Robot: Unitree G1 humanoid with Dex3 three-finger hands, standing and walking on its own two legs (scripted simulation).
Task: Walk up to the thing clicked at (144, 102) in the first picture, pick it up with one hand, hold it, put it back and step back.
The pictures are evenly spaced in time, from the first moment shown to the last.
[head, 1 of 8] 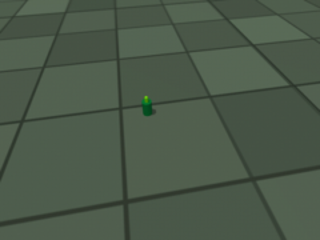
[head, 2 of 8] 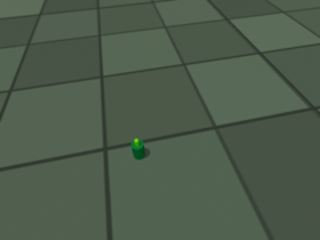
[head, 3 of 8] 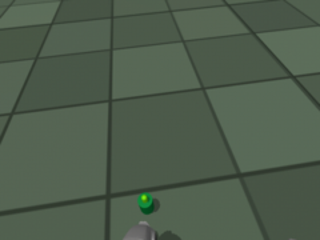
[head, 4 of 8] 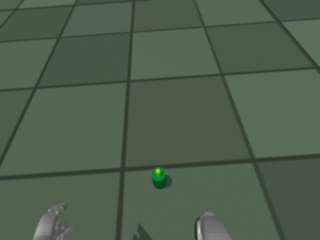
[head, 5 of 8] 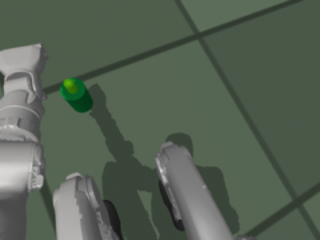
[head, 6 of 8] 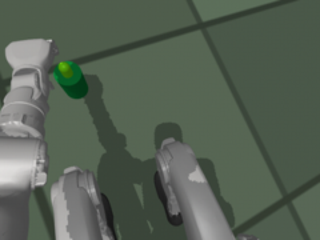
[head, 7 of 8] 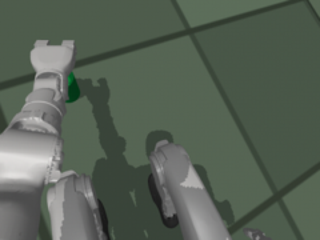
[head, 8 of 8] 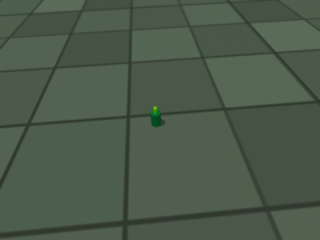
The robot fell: no
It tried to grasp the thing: no
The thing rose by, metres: 0.01
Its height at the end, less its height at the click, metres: +0.00
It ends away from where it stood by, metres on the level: 0.00
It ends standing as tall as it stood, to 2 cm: yes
